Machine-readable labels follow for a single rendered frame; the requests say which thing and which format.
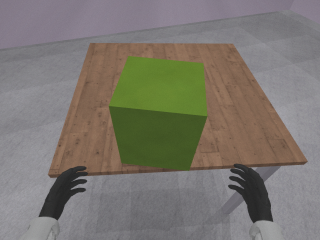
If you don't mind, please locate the left robot hand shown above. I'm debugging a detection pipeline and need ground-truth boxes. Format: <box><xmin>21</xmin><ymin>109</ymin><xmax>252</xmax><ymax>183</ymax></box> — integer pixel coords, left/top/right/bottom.
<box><xmin>38</xmin><ymin>166</ymin><xmax>88</xmax><ymax>220</ymax></box>

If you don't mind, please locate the carton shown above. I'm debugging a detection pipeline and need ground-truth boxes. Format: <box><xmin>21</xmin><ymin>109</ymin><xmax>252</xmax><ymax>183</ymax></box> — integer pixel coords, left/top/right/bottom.
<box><xmin>109</xmin><ymin>56</ymin><xmax>208</xmax><ymax>171</ymax></box>

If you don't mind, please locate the robot right forearm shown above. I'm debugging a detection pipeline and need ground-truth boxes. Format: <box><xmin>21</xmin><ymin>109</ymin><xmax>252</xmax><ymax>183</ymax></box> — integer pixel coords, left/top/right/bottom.
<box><xmin>249</xmin><ymin>220</ymin><xmax>285</xmax><ymax>240</ymax></box>

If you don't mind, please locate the right robot hand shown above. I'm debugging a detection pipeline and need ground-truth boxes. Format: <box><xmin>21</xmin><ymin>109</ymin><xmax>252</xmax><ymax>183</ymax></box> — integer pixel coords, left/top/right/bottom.
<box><xmin>228</xmin><ymin>163</ymin><xmax>273</xmax><ymax>223</ymax></box>

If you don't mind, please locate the robot left forearm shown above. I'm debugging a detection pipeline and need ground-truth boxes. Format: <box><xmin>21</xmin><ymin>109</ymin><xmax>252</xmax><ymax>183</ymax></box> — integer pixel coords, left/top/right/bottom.
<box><xmin>19</xmin><ymin>216</ymin><xmax>60</xmax><ymax>240</ymax></box>

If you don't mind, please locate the table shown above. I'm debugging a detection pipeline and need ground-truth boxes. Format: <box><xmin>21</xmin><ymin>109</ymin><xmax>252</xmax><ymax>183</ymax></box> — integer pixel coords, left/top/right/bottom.
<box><xmin>48</xmin><ymin>43</ymin><xmax>308</xmax><ymax>215</ymax></box>

